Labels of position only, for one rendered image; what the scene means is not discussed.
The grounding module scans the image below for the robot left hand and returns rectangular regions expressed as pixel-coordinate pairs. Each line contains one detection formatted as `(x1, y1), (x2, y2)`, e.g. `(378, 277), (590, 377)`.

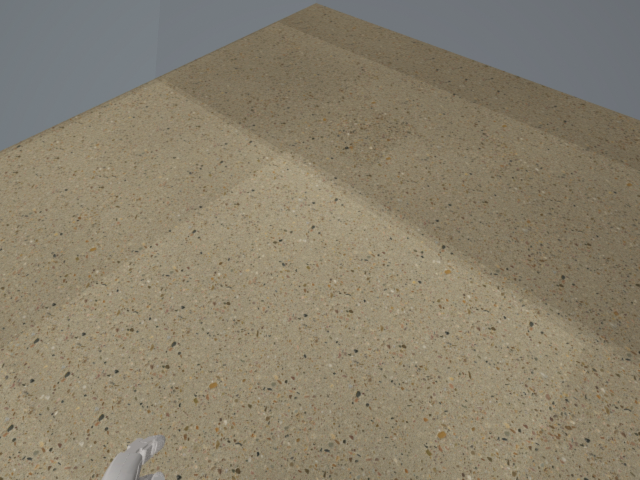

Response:
(101, 435), (166, 480)

